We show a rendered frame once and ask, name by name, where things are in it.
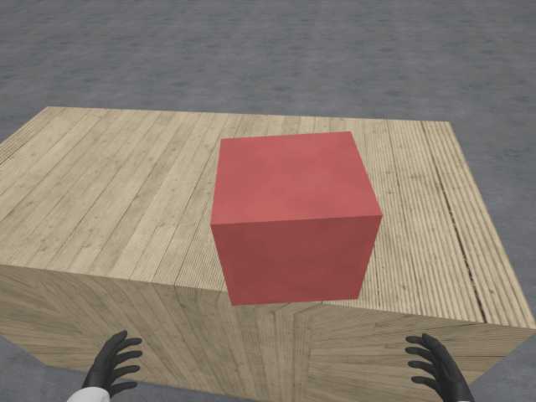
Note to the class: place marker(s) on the pedestal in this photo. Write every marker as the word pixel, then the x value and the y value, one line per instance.
pixel 105 227

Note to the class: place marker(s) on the right robot hand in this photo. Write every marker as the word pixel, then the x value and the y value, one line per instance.
pixel 449 382

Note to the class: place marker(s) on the carton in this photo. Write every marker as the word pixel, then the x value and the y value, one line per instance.
pixel 294 218

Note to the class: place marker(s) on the left robot hand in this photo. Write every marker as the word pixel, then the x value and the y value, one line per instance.
pixel 102 373

